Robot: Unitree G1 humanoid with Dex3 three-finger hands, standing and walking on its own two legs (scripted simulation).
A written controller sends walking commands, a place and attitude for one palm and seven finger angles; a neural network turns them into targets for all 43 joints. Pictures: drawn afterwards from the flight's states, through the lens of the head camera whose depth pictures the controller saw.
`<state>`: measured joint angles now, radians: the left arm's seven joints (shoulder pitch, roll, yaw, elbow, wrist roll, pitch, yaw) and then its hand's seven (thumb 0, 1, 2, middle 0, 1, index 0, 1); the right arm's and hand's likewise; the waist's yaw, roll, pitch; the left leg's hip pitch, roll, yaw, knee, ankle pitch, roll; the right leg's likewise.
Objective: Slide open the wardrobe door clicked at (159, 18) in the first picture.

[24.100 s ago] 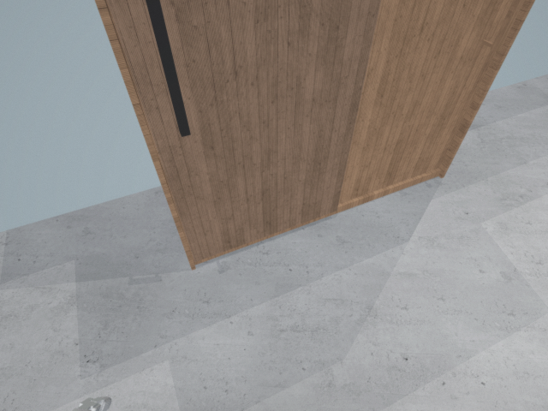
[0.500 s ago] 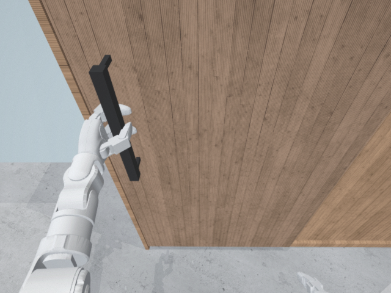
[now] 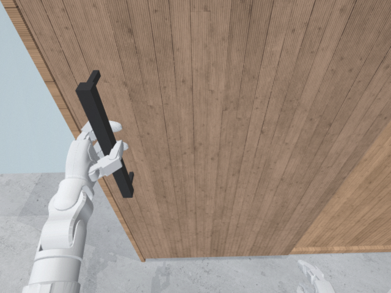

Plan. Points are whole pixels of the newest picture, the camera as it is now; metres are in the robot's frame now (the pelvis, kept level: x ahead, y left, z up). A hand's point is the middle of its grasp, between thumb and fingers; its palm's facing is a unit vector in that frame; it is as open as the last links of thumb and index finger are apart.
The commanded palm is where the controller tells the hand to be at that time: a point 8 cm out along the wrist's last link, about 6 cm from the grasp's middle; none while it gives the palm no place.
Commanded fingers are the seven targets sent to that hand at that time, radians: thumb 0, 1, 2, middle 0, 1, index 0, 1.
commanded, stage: tug the door sideways, standing still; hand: left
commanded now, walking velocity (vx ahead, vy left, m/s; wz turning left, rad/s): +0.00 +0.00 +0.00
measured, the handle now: (114, 144) +0.40 +0.19 +0.11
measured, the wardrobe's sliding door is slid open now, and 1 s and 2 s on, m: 0.00 0.07 0.26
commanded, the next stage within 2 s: step sideways, sliding the door along in 0.38 s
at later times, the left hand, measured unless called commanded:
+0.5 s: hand (130, 157) +0.34 +0.14 +0.13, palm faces +0.12 -0.99 -0.02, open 6.0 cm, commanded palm +0.32 +0.18 +0.14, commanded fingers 0.00 0.90 0.90 -0.45 -1.40 -0.45 -1.40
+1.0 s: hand (153, 156) +0.35 +0.10 +0.13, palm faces +0.13 -0.99 -0.09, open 6.0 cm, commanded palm +0.33 +0.14 +0.14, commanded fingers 0.00 0.90 0.90 -0.45 -1.40 -0.45 -1.40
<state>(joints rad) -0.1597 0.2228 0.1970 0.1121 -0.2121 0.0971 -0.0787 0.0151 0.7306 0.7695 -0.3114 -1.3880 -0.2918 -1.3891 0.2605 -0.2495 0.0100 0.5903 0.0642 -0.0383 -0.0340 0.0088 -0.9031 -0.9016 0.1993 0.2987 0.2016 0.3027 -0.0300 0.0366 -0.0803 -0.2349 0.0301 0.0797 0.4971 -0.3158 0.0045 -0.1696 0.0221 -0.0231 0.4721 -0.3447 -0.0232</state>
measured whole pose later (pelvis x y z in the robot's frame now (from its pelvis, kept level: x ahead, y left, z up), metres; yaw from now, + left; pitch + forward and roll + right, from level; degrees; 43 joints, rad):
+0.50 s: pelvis -0.02 +0.01 -0.01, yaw +5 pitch +3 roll +0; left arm -0.38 0.10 0.01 0.27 -0.13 0.10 0.08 0.01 0.75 0.80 -0.29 -1.40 -0.26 -1.40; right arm 0.22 -0.22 0.03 0.63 0.05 -0.02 -0.02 0.01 -0.90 -0.90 0.20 0.30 0.20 0.30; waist 0.03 0.05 -0.05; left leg -0.32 -0.01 0.00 0.58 -0.31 0.02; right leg -0.21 -0.02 -0.10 0.55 -0.38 -0.02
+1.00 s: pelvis -0.02 -0.05 +0.00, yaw +4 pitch -1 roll +1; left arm -0.39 0.16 -0.01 0.25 -0.06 -0.13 0.10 -0.04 0.65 0.84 -0.45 -1.40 -0.33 -1.40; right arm 0.20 -0.22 0.00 0.67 0.02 0.06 -0.07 0.01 -0.90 -0.90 0.20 0.30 0.20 0.30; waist 0.03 -0.01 0.14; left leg -0.40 0.04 0.09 0.88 -0.39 0.01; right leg -0.18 0.04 -0.11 0.54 -0.34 -0.10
